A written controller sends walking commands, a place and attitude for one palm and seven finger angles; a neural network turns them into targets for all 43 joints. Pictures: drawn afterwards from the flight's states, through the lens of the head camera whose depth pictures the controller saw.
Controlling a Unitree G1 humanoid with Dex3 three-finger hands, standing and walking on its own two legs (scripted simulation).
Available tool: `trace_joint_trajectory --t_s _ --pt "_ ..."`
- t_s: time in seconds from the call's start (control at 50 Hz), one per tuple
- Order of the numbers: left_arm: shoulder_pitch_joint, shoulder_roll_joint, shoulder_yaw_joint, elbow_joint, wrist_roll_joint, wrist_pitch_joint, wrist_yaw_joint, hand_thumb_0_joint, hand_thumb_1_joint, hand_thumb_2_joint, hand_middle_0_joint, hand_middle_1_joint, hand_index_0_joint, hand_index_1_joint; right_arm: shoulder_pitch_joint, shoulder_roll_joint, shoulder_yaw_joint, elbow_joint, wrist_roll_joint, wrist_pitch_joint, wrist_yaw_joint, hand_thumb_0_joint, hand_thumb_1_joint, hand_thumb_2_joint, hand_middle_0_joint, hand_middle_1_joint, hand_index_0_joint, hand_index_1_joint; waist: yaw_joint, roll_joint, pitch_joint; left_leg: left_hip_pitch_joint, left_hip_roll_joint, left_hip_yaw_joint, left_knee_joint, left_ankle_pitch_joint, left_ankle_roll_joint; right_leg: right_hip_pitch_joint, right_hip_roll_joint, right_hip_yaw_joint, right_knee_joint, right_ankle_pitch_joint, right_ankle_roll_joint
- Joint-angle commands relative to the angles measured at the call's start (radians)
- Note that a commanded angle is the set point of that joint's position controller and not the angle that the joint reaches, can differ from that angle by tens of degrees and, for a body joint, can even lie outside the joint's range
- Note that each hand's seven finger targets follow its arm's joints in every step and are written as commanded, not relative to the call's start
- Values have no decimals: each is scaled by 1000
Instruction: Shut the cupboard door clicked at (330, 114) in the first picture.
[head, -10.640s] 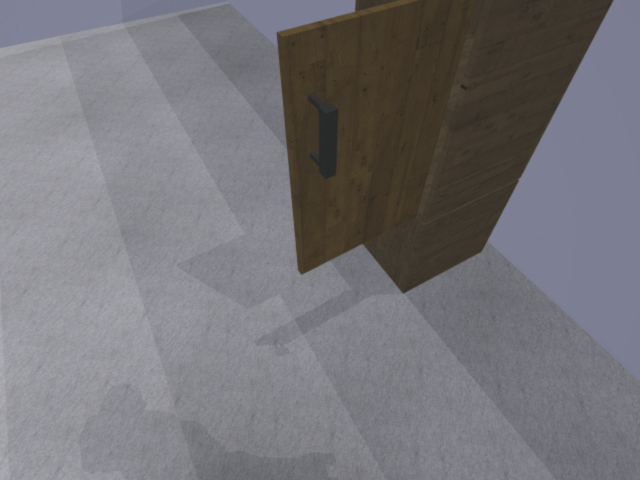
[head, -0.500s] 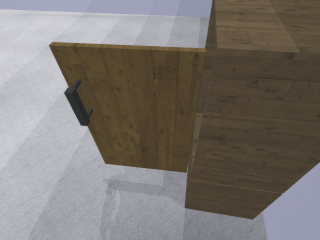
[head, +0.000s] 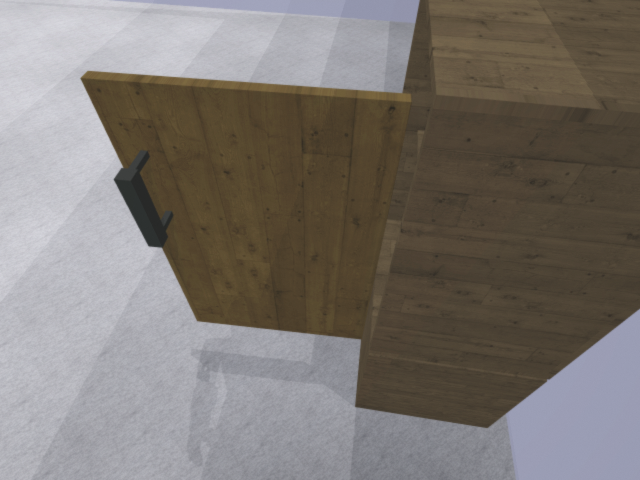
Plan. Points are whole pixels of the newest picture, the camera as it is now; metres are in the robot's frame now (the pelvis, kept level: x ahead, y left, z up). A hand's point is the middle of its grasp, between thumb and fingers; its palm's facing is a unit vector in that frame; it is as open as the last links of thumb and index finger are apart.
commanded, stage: shuffle to correct the standing spot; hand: left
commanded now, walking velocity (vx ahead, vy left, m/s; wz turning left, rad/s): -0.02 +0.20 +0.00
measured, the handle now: (149, 200) +0.45 +0.29 +0.08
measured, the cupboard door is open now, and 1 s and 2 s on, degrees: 92 92 92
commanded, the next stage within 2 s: come to a stop and stand still in 0.30 s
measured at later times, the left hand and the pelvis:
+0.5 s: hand out of the picture +0.03 +0.25 -0.17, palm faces +0.01 -0.95 -0.31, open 7.4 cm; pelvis -0.03 +0.05 -0.01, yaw -3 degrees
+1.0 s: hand out of the picture +0.03 +0.31 -0.18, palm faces -0.04 -0.97 -0.24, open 7.4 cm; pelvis -0.01 +0.12 -0.01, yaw -4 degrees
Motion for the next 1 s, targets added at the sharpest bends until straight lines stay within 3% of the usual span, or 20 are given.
trace_joint_trajectory --t_s 0.0,0.1,0.16,0.22,0.28,0.42,0.44,0.46,0.48,0.5,0.56,0.64,0.66,0.68,0.7,0.72,0.76,0.8,0.9,0.98 --pt "70 181 48 -52 7 -4 15 0 900 900 -200 -300 -200 -300 30 -108 -30 -73 -2 -2 -3 0 -900 -900 200 300 200 300 9 -47 -31 -33 57 -39 -1 191 0 1 -159 148 -30 482 -96" --pt "58 223 76 -83 12 13 19 0 900 900 -200 -300 -200 -300 15 -111 -44 -121 -6 14 4 0 -900 -900 200 300 200 300 11 -136 -4 -97 17 -13 71 101 -10 -33 -237 213 -27 464 -134" --pt "10 213 81 -121 14 25 16 0 900 900 -200 -300 -200 -300 37 -130 -54 -131 -8 15 9 0 -900 -900 200 300 200 300 -11 -55 -10 0 53 -47 15 197 8 -153 -176 134 46 309 -98" --pt "-32 134 70 -152 14 48 15 0 900 900 -200 -300 -200 -300 82 -190 -67 -139 -12 19 7 0 -900 -900 200 300 200 300 -33 233 -21 50 242 -256 -169 336 152 -305 2 -54 424 -247 -24" --pt "-24 120 74 -149 12 53 15 0 900 900 -200 -300 -200 -300 -2 -171 -57 -181 -17 25 7 0 -900 -900 200 300 200 300 -3 144 -41 -23 259 -242 -160 299 229 -314 -32 -24 635 -251 -43" --pt "28 77 55 -148 16 38 7 0 900 900 -200 -300 -200 -300 10 -153 -54 -184 -16 21 8 0 -900 -900 200 300 200 300 13 54 -92 -9 191 -174 -90 310 182 -118 -30 -94 148 -60 -33" --pt "58 81 52 -140 17 27 8 0 900 900 -200 -300 -200 -300 6 -137 -49 -178 -10 15 9 0 -900 -900 200 300 200 300 33 5 -102 -45 174 -165 -51 264 153 -33 -42 -80 -3 51 -33" --pt "78 112 52 -133 23 12 12 0 900 900 -200 -300 -200 -300 14 -105 -43 -180 -1 8 14 0 -900 -900 200 300 200 300 34 -116 -107 -122 111 -108 23 110 93 56 -137 44 -125 117 -56" --pt "76 177 59 -129 26 0 13 0 900 900 -200 -300 -200 -300 7 -71 -38 -193 3 9 16 0 -900 -900 200 300 200 300 22 -281 -76 -261 8 -28 120 -106 22 88 -333 291 -180 219 -141" --pt "67 204 57 -133 19 -4 9 0 900 900 -200 -300 -200 -300 -29 -95 -40 -199 -5 13 18 0 -900 -900 200 300 200 300 32 -224 -39 -258 -13 -51 247 -232 1 -1 -410 339 -208 262 -238" --pt "9 156 55 -137 21 -17 11 0 900 900 -200 -300 -200 -300 -27 -67 -36 -160 -9 17 21 0 -900 -900 200 300 200 300 3 -209 4 -264 12 -83 350 -182 1 -23 -295 193 -178 375 -230" --pt "11 159 53 -120 14 -20 -2 0 900 900 -200 -300 -200 -300 20 -31 -24 -107 1 -5 21 0 -900 -900 200 300 200 300 -8 -110 -21 -71 -21 -25 24 -7 -16 -24 -177 37 -63 472 -149" --pt "10 160 53 -110 7 -19 -4 0 900 900 -200 -300 -200 -300 45 -30 -20 -90 1 -12 19 0 -900 -900 200 300 200 300 -20 -86 -27 4 -17 -28 -47 97 -16 -61 -154 20 -31 413 -116" --pt "114 129 38 -72 10 -37 32 0 900 900 -200 -300 -200 -300 -25 -109 -30 -159 -4 -15 12 0 -900 -900 200 300 200 300 5 -15 5 -60 32 -69 173 90 -9 -73 -155 115 -34 661 -61" --pt "52 187 39 -121 9 -42 21 0 900 900 -200 -300 -200 -300 28 -67 -32 -178 -1 -5 16 0 -900 -900 200 300 200 300 -44 -16 -58 -89 21 -66 161 -79 6 -70 -194 101 -78 406 -88" --pt "25 173 43 -137 9 -42 12 0 900 900 -200 -300 -200 -300 26 -64 -27 -174 -5 2 16 0 -900 -900 200 300 200 300 -38 12 -21 -86 24 -58 152 -93 2 -128 -198 108 -121 209 -104" --pt "21 162 47 -130 12 -48 11 0 900 900 -200 -300 -200 -300 63 -67 -22 -158 -10 -16 17 0 -900 -900 200 300 200 300 -49 100 -36 -45 52 -84 75 102 7 -106 -143 45 -32 318 -105" --pt "40 137 38 -115 7 -29 9 0 900 900 -200 -300 -200 -300 77 -106 -18 -151 -7 -28 11 0 -900 -900 200 300 200 300 -27 197 -76 -53 90 -158 41 350 39 -32 -66 -42 64 224 -68" --pt "48 102 26 -92 7 -6 2 0 900 900 -200 -300 -200 -300 51 -131 -11 -160 -6 -30 0 0 -900 -900 200 300 200 300 -8 42 19 -117 92 -195 -39 220 66 -42 -41 -56 27 52 -48" --pt "42 105 26 -92 5 2 -1 0 900 900 -200 -300 -200 -300 62 -141 -9 -139 -8 -32 -2 0 -900 -900 200 300 200 300 -5 53 4 -80 99 -223 -94 221 72 -50 -44 -58 42 30 -39"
